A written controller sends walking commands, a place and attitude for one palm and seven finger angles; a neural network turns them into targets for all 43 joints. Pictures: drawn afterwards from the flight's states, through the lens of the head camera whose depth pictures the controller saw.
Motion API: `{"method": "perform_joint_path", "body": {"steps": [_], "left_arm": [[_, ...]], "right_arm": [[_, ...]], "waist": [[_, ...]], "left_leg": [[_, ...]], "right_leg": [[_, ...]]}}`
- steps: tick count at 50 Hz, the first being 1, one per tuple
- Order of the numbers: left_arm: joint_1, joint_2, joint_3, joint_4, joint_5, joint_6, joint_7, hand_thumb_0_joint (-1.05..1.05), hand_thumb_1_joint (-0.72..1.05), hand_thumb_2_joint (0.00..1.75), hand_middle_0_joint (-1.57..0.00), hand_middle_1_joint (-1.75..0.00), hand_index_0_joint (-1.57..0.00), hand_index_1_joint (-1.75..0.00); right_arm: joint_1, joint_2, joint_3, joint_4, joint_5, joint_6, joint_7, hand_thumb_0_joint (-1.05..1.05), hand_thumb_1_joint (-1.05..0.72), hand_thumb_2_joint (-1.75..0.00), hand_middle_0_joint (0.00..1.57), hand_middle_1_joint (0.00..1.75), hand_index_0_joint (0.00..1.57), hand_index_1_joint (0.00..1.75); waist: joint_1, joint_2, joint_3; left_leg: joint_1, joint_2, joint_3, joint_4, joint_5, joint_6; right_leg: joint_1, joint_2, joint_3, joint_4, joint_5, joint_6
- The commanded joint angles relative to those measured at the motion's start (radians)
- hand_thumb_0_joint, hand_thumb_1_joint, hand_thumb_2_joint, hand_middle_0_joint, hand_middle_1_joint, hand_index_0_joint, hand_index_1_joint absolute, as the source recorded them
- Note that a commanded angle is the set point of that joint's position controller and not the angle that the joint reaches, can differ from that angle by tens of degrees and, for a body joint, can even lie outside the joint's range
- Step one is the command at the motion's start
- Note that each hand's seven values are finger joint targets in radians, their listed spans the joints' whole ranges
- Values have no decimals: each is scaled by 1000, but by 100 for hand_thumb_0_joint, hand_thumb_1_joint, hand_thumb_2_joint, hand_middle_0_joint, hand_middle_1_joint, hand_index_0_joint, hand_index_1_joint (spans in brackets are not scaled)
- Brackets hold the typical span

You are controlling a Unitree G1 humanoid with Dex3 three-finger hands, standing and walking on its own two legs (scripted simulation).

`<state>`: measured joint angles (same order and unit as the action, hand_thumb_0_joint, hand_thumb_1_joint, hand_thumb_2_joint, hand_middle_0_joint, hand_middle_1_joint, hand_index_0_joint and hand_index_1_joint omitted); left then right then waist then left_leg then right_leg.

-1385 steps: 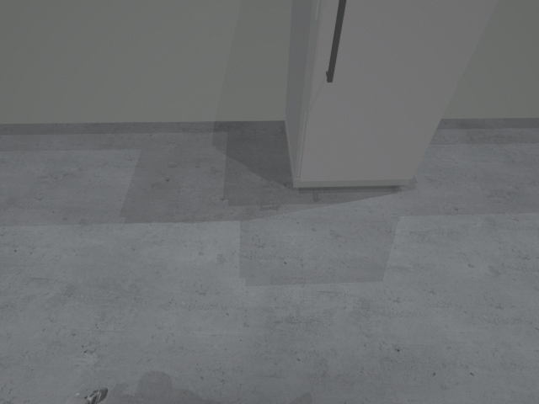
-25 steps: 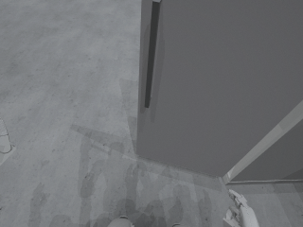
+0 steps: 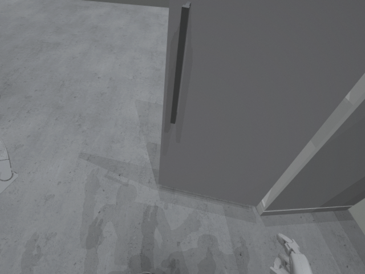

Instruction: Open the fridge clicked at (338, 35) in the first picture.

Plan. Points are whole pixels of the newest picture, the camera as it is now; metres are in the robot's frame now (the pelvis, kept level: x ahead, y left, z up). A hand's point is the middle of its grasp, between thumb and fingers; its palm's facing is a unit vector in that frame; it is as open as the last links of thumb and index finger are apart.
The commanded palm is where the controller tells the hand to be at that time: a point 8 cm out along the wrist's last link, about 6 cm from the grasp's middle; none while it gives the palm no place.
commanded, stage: stop stepping back and stand still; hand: left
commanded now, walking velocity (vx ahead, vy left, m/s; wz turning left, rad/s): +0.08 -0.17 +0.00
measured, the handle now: (179, 72) +0.68 +0.06 +0.09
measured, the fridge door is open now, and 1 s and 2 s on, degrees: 73 73 73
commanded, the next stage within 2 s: let the arm hang, fingers relaxed in 1.64 s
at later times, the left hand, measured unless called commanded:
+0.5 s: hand out of the picture +0.14 +0.29 +0.17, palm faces +0.43 -0.83 -0.36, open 7.4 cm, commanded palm +0.07 +0.33 +0.19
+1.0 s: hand out of the picture +0.15 +0.28 +0.17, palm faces +0.41 -0.80 -0.43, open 7.4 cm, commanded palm +0.09 +0.32 +0.19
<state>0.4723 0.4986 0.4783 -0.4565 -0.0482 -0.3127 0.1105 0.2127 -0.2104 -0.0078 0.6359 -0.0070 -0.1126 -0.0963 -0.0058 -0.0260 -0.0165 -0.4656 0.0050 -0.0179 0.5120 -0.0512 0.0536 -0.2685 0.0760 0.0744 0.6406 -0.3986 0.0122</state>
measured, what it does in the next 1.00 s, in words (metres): steps on the spot: right foot, then left foot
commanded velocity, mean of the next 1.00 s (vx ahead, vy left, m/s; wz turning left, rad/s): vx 0.10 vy -0.04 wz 0.00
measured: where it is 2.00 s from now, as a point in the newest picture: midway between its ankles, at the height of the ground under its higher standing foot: outside the picture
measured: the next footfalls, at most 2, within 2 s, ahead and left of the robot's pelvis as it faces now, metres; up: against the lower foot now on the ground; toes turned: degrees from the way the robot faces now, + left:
right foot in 0.18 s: -0.07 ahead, -0.10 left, +0.00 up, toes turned -4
left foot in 0.36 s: +0.02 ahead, +0.15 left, +0.00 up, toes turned +1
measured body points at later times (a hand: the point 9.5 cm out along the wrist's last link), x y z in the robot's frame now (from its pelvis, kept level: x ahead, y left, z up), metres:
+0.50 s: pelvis -0.08 +0.03 +0.00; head -0.10 +0.06 +0.45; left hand +0.11 +0.34 +0.19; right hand +0.03 -0.20 -0.08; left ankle -0.02 +0.13 -0.73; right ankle -0.10 -0.07 -0.69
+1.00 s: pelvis -0.06 +0.02 +0.00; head -0.07 +0.03 +0.45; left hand +0.12 +0.32 +0.19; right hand +0.09 -0.23 -0.07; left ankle -0.02 +0.15 -0.73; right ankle -0.09 -0.06 -0.73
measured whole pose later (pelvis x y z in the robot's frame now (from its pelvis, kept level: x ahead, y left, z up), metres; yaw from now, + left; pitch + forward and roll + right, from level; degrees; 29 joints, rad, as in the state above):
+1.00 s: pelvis -0.06 +0.02 +0.00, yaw -2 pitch -1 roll +0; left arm 0.51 0.39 0.40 -0.44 -0.02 -0.22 0.15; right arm 0.23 -0.22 0.01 0.62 0.00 -0.13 -0.08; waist 0.00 -0.02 -0.01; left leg -0.30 0.05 0.05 0.55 -0.24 -0.01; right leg -0.19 0.02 -0.09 0.54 -0.33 -0.05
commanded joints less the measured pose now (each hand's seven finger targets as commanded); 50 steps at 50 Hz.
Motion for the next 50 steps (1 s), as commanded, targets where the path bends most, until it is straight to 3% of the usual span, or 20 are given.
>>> {"method": "perform_joint_path", "body": {"steps": [1,7,8,10,11,12,16,17,18,20,22,24,28,30,32,35,38,42,45,50], "left_arm": [[12,94,58,-244,-15,-45,11,0,90,90,-20,-30,-20,-30],[75,138,65,-407,-18,41,35,0,90,90,-20,-30,-20,-30],[66,172,96,-388,-15,52,42,0,90,90,-20,-30,-20,-30],[-11,207,159,-340,-32,74,64,0,90,90,-20,-30,-20,-30],[-13,144,102,-244,-34,104,61,0,90,90,-20,-30,-20,-30],[-70,96,54,-184,-27,112,59,0,90,90,-20,-30,-20,-30],[-250,92,-10,-102,24,105,70,0,90,90,-20,-30,-20,-30],[-225,71,-22,-119,19,99,71,0,90,90,-20,-30,-20,-30],[-218,71,-20,-180,16,82,74,0,90,90,-20,-30,-20,-30],[-174,175,67,-265,3,49,61,0,90,90,-20,-30,-20,-30],[-59,113,44,-308,5,50,53,0,90,90,-20,-30,-20,-30],[31,99,47,-328,10,58,58,0,90,90,-20,-30,-20,-30],[74,109,77,-242,17,77,70,0,90,90,-20,-30,-20,-30],[90,129,103,-160,19,89,74,0,90,90,-20,-30,-20,-30],[-2,162,126,-148,7,69,76,0,90,90,-20,-30,-20,-30],[-29,73,38,-82,5,76,72,0,90,90,-20,-30,-20,-30],[-82,76,15,-144,22,53,77,0,90,90,-20,-30,-20,-30],[-86,105,40,-230,18,31,79,0,90,90,-20,-30,-20,-30],[-21,123,82,-213,15,27,68,0,90,90,-20,-30,-20,-30],[-18,90,61,-167,7,27,65,0,90,90,-20,-30,-20,-30]], "right_arm": [[-80,-132,-53,-180,-7,-93,13,0,-90,-90,20,30,20,30],[-36,-107,-40,-174,-21,-90,28,0,-90,-90,20,30,20,30],[-28,-104,-40,-159,-22,-71,27,0,-90,-90,20,30,20,30],[-50,-109,-33,-128,-50,-46,18,0,-90,-90,20,30,20,30],[-34,-86,-33,-110,-23,-38,13,0,-90,-90,20,30,20,30],[-26,-106,-37,-112,-6,-31,9,0,-90,-90,20,30,20,30],[-68,-121,-16,-105,4,-27,-7,0,-90,-90,20,30,20,30],[-52,-135,-14,-118,4,-40,-12,0,-90,-90,20,30,20,30],[-53,-145,-14,-144,8,-56,-12,0,-90,-90,20,30,20,30],[-65,-111,-5,-135,-15,-85,-4,0,-90,-90,20,30,20,30],[-68,-100,-11,-140,-24,-94,16,0,-90,-90,20,30,20,30],[-69,-100,-8,-138,-20,-93,27,0,-90,-90,20,30,20,30],[-43,-113,-18,-148,-24,-64,17,0,-90,-90,20,30,20,30],[-28,-109,-23,-141,-25,-45,13,0,-90,-90,20,30,20,30],[-15,-105,-22,-138,-25,-36,15,0,-90,-90,20,30,20,30],[-22,-113,-35,-123,8,-50,27,0,-90,-90,20,30,20,30],[-60,-97,-15,-118,4,-56,21,0,-90,-90,20,30,20,30],[-73,-113,-28,-129,2,-69,6,0,-90,-90,20,30,20,30],[-73,-119,-25,-143,-1,-63,4,0,-90,-90,20,30,20,30],[-55,-115,-26,-153,5,-62,9,0,-90,-90,20,30,20,30]], "waist": [[32,264,-195],[21,264,-207],[10,135,-171],[4,-32,-112],[0,-173,-78],[-21,-181,12],[-32,57,124],[-27,218,101],[-25,365,82],[-18,328,23],[-4,169,-3],[11,234,-43],[-1,264,-45],[-7,122,-49],[-13,-81,-39],[1,-115,-19],[2,-74,7],[12,57,-25],[12,178,14],[7,86,-68]], "left_leg": [[97,259,-293,-439,-568,12],[215,49,10,-274,-424,-150],[279,-1,90,-27,-349,-131],[295,5,10,405,-266,-101],[193,-3,-41,502,-280,-102],[124,28,-52,518,-297,-92],[188,56,23,71,-380,-40],[197,93,-70,-99,-452,-5],[249,235,-349,-242,-511,58],[194,335,-613,-430,-764,87],[148,308,-476,-415,-646,70],[88,236,-253,-394,-579,44],[-34,154,-97,-318,-630,-19],[-56,110,-37,-101,-485,-24],[-63,44,37,214,-279,-55],[-80,42,-1,369,-364,-63],[28,50,49,197,-307,-51],[251,82,3,-34,-41,-25],[187,118,-60,-76,-81,-12],[202,94,-21,-29,5,-32]], "right_leg": [[74,42,-58,156,-128,-34],[177,17,-150,-312,-80,-76],[18,-106,-61,-401,-97,-121],[-299,-385,181,-501,-198,-247],[-287,-376,185,-476,-363,-254],[-307,-365,175,-462,-392,-233],[-250,-253,24,-221,-273,-141],[-223,-159,-40,-67,-210,-103],[-278,-56,-107,105,-144,-44],[-274,-38,-49,343,-142,-28],[-188,-65,-42,323,-58,-36],[-28,-49,-119,165,-36,-33],[237,-11,-213,-158,-23,-44],[254,-124,-63,-262,4,-98],[151,-356,262,-387,36,-202],[112,-377,253,-355,118,-222],[84,-330,107,-276,350,-181],[-5,-213,9,-203,218,-64],[-11,-147,-7,-218,141,-37],[84,-166,-2,-234,283,-44]]}}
